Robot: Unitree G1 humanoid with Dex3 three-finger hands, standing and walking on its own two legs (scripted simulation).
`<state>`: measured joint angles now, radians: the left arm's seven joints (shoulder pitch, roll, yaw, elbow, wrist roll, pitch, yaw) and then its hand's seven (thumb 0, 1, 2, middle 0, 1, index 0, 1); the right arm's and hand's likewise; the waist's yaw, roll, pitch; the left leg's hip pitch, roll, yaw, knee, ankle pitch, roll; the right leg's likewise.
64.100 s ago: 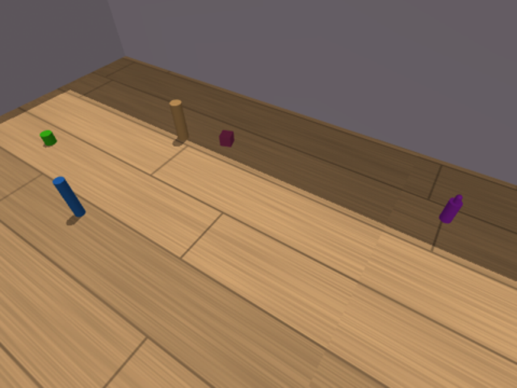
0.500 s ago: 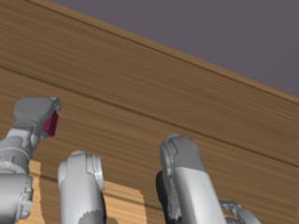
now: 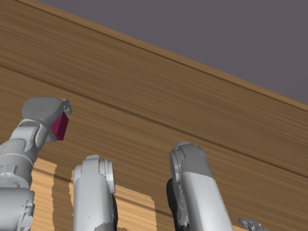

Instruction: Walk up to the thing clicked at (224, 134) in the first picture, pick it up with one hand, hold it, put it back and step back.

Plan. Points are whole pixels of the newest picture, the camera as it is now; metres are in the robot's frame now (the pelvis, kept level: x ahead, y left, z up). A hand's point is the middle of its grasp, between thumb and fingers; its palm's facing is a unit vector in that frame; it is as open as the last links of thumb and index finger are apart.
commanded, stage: lift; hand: left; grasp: from above
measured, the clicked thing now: (50, 124) +0.44 +0.26 -0.19
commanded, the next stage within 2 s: hold in 1.34 s
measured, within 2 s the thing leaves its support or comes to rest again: neither
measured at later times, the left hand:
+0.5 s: hand (5, 132) +0.37 +0.26 +0.02, palm faces -0.45 -0.03 -0.89, open 9.6 cm
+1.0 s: hand out of the picture +0.34 +0.25 +0.21, palm faces -0.49 -0.06 -0.87, open 9.6 cm
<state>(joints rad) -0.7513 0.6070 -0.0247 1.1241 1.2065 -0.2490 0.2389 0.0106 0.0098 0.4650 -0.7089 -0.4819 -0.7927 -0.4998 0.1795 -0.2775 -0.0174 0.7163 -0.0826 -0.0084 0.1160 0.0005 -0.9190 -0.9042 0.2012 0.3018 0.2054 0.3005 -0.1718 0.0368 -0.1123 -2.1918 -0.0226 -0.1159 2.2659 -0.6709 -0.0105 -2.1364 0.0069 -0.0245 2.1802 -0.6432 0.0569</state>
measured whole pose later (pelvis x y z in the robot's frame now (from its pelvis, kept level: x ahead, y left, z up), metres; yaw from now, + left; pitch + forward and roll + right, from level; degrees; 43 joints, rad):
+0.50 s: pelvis +0.00 +0.01 +0.12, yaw +2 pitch +30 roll -6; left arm -0.44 0.55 -0.09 0.72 1.08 -0.18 0.11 0.00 -0.02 0.49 -0.73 -0.47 -0.81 -0.49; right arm 0.15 -0.26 -0.05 0.65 0.01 0.05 0.03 0.00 -0.92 -0.91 0.20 0.30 0.21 0.30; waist -0.09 0.04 -0.19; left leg -1.77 -0.01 -0.08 1.88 -0.63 0.01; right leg -1.73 -0.01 -0.01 1.80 -0.60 0.06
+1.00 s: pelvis +0.04 +0.00 +0.29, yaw +3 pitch +17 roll -2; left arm -0.28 0.48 -0.14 0.70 1.03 -0.18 0.05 0.00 -0.03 0.48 -0.77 -0.44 -0.84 -0.47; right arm 0.23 -0.24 -0.03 0.70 0.04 0.02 -0.06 0.00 -0.92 -0.91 0.20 0.30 0.21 0.30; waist -0.07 0.04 -0.15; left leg -1.05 0.03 -0.03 1.26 -0.51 0.00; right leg -1.04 0.01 0.02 1.20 -0.47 0.04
